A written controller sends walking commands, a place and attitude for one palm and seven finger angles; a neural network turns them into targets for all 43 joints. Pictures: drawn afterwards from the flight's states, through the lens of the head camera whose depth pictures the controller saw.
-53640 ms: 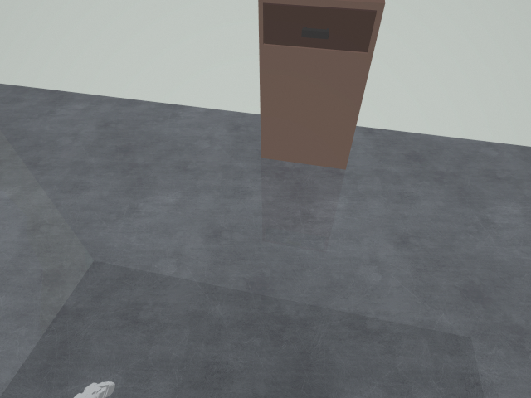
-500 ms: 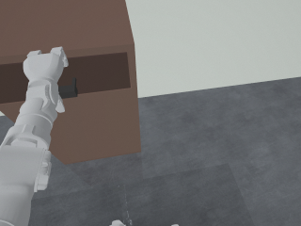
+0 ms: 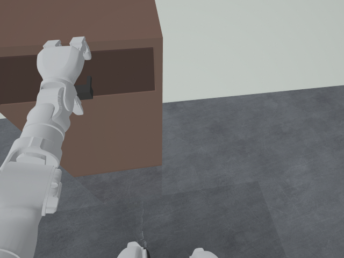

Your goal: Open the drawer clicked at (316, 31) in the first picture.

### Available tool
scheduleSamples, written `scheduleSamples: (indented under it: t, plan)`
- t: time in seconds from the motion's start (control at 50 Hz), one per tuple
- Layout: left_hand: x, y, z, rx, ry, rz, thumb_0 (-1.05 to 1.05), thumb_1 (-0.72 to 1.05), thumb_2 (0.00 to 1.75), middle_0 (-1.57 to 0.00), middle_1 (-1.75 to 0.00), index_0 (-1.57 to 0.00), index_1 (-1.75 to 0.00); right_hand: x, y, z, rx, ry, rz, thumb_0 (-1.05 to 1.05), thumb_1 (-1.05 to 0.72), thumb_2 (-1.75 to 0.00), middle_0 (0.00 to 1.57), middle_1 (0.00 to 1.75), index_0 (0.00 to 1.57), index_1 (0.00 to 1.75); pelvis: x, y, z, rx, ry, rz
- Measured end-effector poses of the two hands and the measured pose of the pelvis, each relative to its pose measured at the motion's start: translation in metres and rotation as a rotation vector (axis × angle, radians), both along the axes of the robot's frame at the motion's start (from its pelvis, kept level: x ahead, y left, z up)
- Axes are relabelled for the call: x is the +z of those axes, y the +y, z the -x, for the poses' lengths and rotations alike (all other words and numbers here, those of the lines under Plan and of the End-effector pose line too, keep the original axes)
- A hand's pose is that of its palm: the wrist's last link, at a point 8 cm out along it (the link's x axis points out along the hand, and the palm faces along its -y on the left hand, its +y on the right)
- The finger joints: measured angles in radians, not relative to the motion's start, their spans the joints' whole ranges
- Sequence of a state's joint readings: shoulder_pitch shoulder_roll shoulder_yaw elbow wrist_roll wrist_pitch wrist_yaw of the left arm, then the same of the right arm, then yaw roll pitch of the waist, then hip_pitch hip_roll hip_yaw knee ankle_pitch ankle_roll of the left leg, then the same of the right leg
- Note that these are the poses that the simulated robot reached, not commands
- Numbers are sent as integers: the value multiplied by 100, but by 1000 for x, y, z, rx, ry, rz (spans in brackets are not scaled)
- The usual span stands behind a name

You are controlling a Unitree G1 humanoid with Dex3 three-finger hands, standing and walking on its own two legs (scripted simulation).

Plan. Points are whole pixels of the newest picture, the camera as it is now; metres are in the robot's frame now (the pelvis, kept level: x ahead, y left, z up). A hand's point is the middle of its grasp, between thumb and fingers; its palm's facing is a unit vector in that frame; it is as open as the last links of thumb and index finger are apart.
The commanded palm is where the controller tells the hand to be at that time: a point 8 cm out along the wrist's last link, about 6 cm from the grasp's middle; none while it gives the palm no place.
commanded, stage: move the hooked fingers above the handle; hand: left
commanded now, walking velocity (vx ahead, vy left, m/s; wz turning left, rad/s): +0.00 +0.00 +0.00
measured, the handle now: (70, 87) +0.56 +0.24 +0.02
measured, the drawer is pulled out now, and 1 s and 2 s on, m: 0.00 0.00 0.00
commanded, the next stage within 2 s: lower the fingers behind the handle in 1.12 s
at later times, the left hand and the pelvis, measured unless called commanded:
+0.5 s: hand (68, 85) +0.51 +0.21 +0.08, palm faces +0.07 -0.09 -0.99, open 13.8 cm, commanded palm +0.50 +0.24 +0.14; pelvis +0.00 +0.00 +0.00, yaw +1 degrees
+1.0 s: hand (48, 97) +0.49 +0.26 +0.06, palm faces -0.18 +0.01 -0.98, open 13.8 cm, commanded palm +0.50 +0.25 +0.13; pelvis +0.00 -0.01 +0.01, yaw +0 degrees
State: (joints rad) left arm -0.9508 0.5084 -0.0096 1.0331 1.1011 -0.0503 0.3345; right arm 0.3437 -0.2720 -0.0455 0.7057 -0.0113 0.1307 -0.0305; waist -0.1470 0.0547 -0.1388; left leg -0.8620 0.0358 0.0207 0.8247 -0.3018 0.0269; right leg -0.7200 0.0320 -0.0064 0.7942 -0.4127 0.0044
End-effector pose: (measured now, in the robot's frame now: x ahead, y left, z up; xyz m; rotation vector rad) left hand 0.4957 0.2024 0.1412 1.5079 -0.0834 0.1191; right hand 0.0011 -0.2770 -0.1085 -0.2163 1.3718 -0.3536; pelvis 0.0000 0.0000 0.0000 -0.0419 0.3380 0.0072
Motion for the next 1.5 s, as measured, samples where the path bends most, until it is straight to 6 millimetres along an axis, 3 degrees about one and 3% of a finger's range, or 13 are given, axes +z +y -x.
scheduleSamples:
  t: [0.06,0.16,0.26,0.36,0.44,0.58,0.76,0.88,0.98,1.1,1.22,1.38,1.5]
  plan:
    - [4,2,0,95,47,-47,0,-49,31,-41,-127,-38,-127,-4,8,1,-30,-14,-36,0,-91,-90,20,30,20,30,3,-1,1,-14,-13,-5]
    - [9,33,7,257,196,-42,0,-49,31,-36,-124,-36,-125,-3,18,4,-74,-45,-67,0,-91,-90,21,30,20,30,10,-5,1,-27,-48,-14]
    - [4,53,20,195,319,-80,0,-49,31,-34,-122,-33,-122,4,15,10,-53,-28,-40,0,-91,-90,21,30,20,30,13,-8,-1,-9,-65,-12]
    - [-12,34,26,-20,311,-35,0,-49,31,-33,-121,-32,-121,10,1,13,-10,22,18,0,-91,-90,21,30,20,30,10,-7,-2,17,-59,-5]
    - [-16,17,19,-120,183,8,0,-49,31,-33,-120,-32,-120,12,-10,10,3,28,59,0,-91,-90,21,30,20,30,4,-5,-1,20,-28,1]
    - [-5,17,2,-12,-7,15,0,-49,31,-41,-127,-35,-123,4,-9,1,3,12,37,0,-91,-90,20,30,20,30,-2,-2,-1,6,10,6]
    - [13,11,-1,144,161,-42,0,-49,31,-36,-123,-39,-128,-1,16,-9,-61,-64,-54,0,-91,-90,21,30,20,30,9,-4,0,-22,-43,-9]
    - [2,43,7,176,299,-47,0,-49,31,-33,-121,-35,-123,4,16,3,-76,-70,-33,0,-91,-90,21,30,20,30,11,-7,1,-25,-56,-13]
    - [-17,58,16,78,318,-76,0,-49,31,-33,-121,-33,-121,8,5,21,-39,22,16,0,-91,-90,21,30,20,30,7,-6,1,-3,-33,-5]
    - [-22,37,11,-72,174,-6,0,-49,31,-33,-120,-32,-120,14,-9,30,-10,109,68,0,-91,-90,21,30,20,30,0,-2,-4,19,3,8]
    - [-14,26,0,-17,51,26,0,-49,31,-43,-127,-36,-123,10,-8,18,-9,77,50,0,-91,-90,20,30,20,30,-2,1,-7,16,15,13]
    - [-2,13,-1,129,128,-48,0,-49,31,-38,-123,-39,-127,-2,15,0,-37,-33,-46,0,-91,-90,20,30,20,30,4,-1,1,-4,-19,1]
    - [1,15,-1,139,224,-42,0,-49,31,-34,-121,-34,-122,-3,20,7,-61,-64,-54,0,-91,-90,21,30,20,30,5,-6,6,-16,-33,-8]
